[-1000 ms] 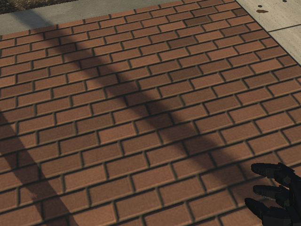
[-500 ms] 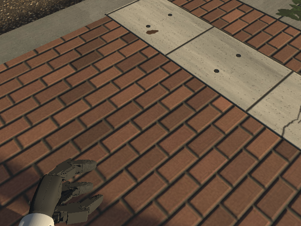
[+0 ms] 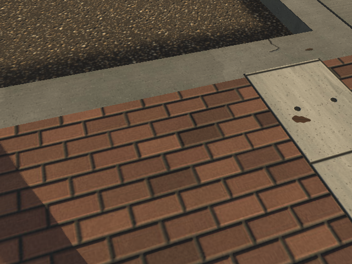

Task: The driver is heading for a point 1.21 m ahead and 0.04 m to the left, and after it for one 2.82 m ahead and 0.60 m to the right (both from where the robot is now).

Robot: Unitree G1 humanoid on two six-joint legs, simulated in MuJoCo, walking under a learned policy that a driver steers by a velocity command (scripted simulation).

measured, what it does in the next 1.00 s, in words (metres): walks ahead: right foot, then left foot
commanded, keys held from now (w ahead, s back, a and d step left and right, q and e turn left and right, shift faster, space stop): w+q+shift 0.18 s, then w+shift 0.42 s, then w+e+shift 0.40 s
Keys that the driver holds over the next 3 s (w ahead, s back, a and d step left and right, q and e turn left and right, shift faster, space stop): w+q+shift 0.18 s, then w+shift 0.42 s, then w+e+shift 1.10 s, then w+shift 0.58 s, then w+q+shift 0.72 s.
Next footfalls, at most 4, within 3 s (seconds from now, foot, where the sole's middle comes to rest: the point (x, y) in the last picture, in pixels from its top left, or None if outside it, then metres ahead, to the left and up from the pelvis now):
0.42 right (201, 227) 0.63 -0.09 -0.73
0.88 left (111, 157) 0.96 0.29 -0.73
1.30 right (168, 95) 1.37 0.03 -0.73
1.80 left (161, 61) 1.83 0.07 -0.86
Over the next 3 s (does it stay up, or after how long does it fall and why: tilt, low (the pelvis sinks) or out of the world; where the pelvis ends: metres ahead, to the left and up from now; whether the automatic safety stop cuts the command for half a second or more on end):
stays up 2.56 -0.57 -0.09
